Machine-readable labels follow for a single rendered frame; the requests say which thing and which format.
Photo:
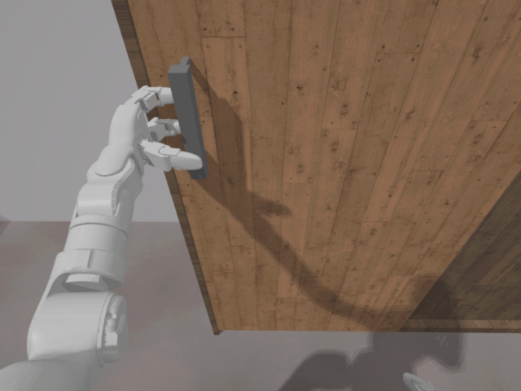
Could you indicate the wardrobe door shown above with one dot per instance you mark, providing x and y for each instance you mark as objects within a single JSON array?
[
  {"x": 353, "y": 147},
  {"x": 483, "y": 281}
]

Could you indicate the left robot forearm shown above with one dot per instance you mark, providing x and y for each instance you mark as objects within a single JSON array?
[{"x": 93, "y": 256}]

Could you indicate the handle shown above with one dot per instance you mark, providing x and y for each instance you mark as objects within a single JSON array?
[{"x": 183, "y": 92}]

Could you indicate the left robot hand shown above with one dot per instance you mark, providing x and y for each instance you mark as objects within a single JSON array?
[{"x": 129, "y": 127}]

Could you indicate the robot left upper arm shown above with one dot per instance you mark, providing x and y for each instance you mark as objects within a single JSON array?
[{"x": 75, "y": 336}]

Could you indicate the right robot hand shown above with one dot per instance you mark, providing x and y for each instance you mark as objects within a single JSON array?
[{"x": 415, "y": 383}]

